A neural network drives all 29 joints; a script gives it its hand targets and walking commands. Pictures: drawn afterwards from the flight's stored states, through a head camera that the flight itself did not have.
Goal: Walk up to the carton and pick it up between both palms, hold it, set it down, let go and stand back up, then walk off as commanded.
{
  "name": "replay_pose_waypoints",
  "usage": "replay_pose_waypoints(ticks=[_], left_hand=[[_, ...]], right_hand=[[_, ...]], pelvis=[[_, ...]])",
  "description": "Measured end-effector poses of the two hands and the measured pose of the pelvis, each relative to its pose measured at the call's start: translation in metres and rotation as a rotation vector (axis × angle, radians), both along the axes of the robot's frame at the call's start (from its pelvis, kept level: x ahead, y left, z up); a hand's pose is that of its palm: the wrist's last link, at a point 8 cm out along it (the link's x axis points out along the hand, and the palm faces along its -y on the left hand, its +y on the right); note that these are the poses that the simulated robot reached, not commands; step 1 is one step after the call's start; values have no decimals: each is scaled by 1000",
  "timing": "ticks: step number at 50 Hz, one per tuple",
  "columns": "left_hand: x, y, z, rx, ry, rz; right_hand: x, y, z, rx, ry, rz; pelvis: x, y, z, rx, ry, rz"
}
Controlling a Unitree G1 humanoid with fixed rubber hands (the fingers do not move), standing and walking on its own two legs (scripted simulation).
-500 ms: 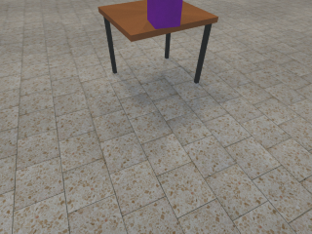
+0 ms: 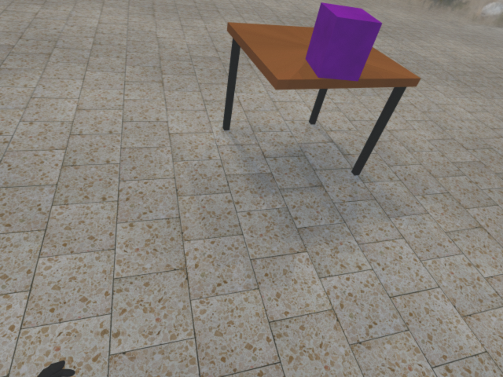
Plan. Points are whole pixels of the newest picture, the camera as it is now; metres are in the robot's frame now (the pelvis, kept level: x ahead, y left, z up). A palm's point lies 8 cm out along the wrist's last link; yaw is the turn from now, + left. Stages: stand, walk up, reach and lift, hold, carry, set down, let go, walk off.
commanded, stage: walk up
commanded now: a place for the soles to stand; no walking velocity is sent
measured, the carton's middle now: (340, 42) +1.47 -0.47 +0.06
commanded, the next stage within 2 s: none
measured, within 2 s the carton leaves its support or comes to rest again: neither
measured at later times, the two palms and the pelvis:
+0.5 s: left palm (90, 311) +0.27 +0.25 -0.07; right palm (408, 264) +0.39 -0.38 -0.06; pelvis +0.23 -0.08 +0.00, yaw +8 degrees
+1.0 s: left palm (126, 239) +0.44 +0.24 -0.10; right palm (404, 204) +0.53 -0.41 -0.02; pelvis +0.40 -0.10 +0.00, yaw +12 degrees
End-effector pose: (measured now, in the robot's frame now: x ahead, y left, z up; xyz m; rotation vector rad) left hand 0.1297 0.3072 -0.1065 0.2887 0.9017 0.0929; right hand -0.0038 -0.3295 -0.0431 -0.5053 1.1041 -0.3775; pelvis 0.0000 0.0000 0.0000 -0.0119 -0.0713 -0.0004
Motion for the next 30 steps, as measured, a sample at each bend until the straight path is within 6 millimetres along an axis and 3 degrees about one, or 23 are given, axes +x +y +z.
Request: replay_pose_waypoints(ticks=[4,8,13,17,20,25,30], left_hand=[[43,-11,11,-28,-34,-18],[79,-20,17,-31,-40,-6],[132,-34,20,1,-62,24],[173,-48,17,47,-96,65],[173,-54,18,83,-73,109],[142,-53,35,115,10,238],[125,-52,40,122,60,317]], right_hand=[[29,1,8,-1,9,22],[71,-7,5,9,25,59],[142,-32,-10,4,26,120],[215,-64,-36,2,22,173],[282,-69,-44,43,-33,206],[390,-48,-16,90,-176,358],[462,-38,4,81,-230,448]], pelvis=[[30,-2,6,1,-9,29],[64,-10,5,12,-12,53],[118,-31,-6,35,-4,83],[168,-53,-25,21,-3,99],[194,-68,-26,2,-15,116],[230,-79,-3,17,-24,140],[265,-82,3,3,-26,171]])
